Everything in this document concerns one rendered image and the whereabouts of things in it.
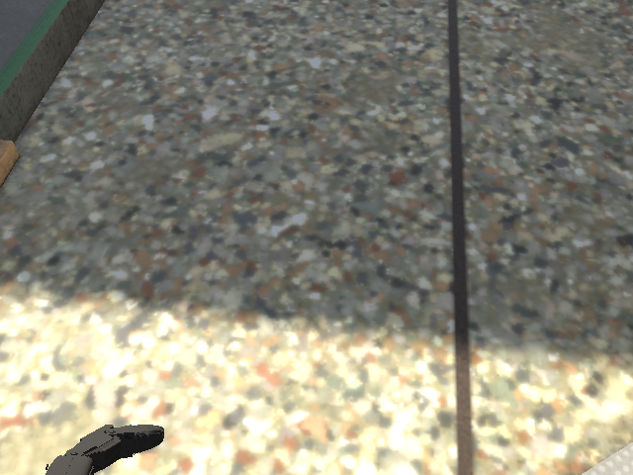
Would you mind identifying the left robot hand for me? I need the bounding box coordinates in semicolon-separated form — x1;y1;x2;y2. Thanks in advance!
45;425;164;475

